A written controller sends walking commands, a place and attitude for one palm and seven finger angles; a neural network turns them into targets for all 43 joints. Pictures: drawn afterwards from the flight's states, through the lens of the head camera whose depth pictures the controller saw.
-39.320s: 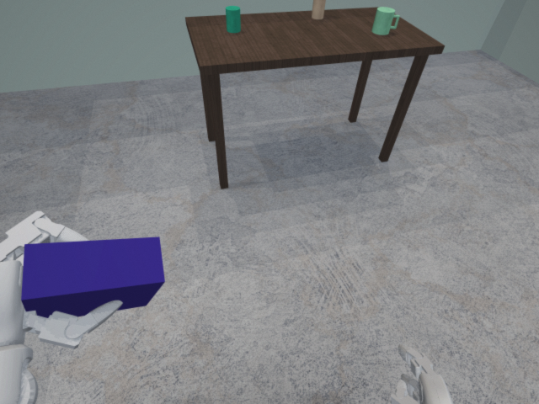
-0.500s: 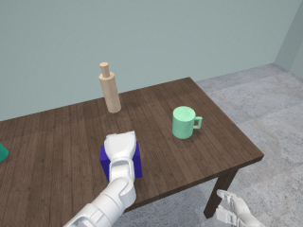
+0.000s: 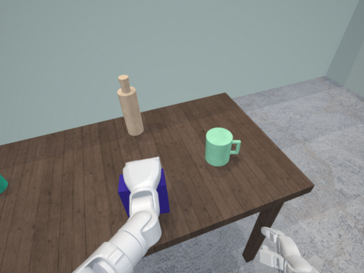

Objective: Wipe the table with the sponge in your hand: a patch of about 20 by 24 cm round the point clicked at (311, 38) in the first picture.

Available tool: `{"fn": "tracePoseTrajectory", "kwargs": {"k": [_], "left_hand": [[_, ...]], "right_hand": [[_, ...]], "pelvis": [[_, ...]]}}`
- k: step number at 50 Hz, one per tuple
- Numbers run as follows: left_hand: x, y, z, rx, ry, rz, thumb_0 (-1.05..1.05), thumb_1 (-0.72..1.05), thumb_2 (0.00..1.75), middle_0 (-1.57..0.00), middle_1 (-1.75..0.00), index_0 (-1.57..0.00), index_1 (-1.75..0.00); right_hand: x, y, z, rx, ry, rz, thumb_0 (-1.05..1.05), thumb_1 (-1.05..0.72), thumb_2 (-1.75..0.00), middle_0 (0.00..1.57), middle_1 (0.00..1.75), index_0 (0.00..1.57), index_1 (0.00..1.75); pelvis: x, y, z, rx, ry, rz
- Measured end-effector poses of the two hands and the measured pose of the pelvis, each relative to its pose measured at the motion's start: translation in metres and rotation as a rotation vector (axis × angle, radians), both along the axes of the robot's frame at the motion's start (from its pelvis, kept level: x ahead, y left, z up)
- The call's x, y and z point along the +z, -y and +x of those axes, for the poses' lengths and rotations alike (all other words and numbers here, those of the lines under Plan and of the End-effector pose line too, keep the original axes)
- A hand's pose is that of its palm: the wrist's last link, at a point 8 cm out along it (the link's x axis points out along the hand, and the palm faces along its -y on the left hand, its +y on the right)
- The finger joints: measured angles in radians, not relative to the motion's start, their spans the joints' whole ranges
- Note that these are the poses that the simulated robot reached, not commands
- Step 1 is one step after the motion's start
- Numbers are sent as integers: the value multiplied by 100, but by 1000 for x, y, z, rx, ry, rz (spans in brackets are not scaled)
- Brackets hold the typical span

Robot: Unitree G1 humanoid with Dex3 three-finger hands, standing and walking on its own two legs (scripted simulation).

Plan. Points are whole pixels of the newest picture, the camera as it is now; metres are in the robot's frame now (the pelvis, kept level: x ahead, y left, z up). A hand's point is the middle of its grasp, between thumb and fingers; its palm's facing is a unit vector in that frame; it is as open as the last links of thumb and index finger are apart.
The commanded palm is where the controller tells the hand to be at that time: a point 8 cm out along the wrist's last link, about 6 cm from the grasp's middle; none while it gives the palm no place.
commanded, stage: slide back across to the middle lane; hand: left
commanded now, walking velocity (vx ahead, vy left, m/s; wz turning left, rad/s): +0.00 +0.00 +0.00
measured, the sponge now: (147, 199) +0.32 +0.14 -0.04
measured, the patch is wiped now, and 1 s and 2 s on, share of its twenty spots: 1.00 1.00 1.00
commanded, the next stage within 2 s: wipe forward along the middle lane in 0.64 s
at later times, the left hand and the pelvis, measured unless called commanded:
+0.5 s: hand (133, 193) +0.29 +0.16 +0.02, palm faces +0.00 -0.17 -0.99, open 9.6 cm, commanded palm +0.24 +0.18 +0.07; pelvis +0.01 +0.00 +0.01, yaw -2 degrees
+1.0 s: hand (119, 197) +0.28 +0.20 +0.01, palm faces -0.05 -0.14 -0.99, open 9.6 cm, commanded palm +0.26 +0.21 +0.06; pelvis +0.00 +0.00 +0.00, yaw -1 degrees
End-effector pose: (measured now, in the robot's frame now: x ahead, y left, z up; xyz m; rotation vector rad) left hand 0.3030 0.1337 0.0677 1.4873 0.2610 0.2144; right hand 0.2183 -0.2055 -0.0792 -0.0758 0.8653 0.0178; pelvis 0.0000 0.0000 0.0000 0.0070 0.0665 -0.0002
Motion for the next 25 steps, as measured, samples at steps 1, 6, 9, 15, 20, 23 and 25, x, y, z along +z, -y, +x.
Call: {"fn": "tracePoseTrajectory", "kwargs": {"k": [1, 6, 9, 15, 20, 23, 25], "left_hand": [[0, -1, 0, 1, 3, -6, 0, -48, 109, -73, -144, -77, -142], [3, -4, -4, 3, 12, -29, 0, -47, 109, -73, -145, -77, -143], [5, -6, -7, 10, 13, -38, 0, -47, 109, -73, -145, -76, -143], [8, -15, -14, 30, 11, -69, 0, -47, 109, -73, -145, -77, -142], [8, -22, -22, 32, 13, -79, 0, -47, 109, -73, -145, -77, -142], [8, -27, -27, 38, 15, -86, 0, -47, 109, -73, -144, -77, -142], [8, -31, -30, 43, 17, -92, 0, -47, 109, -73, -144, -77, -142]], "right_hand": [[0, 0, 0, -2, 1, 0, 1, -91, -90, 19, 30, 20, 30], [4, 2, 2, -13, 13, 6, 1, -91, -90, 19, 30, 20, 30], [6, 3, 5, -14, 23, 6, 1, -91, -90, 19, 30, 20, 30], [13, 5, 15, -8, 52, 2, 1, -91, -90, 19, 30, 20, 30], [19, 5, 23, 3, 87, -1, 1, -91, -90, 19, 30, 20, 30], [23, 4, 27, 7, 104, -3, 1, -91, -90, 19, 30, 20, 30], [23, 5, 27, 9, 104, -7, 1, -91, -90, 19, 30, 20, 30]], "pelvis": [[0, 0, 0, -3, 1, 0], [2, 1, 3, -11, 13, 1], [2, 1, 5, -13, 21, 1], [4, 1, 8, -21, 37, 1], [5, 2, 11, -25, 47, 1], [5, 3, 11, -26, 52, 1], [5, 3, 11, -28, 54, 0]]}}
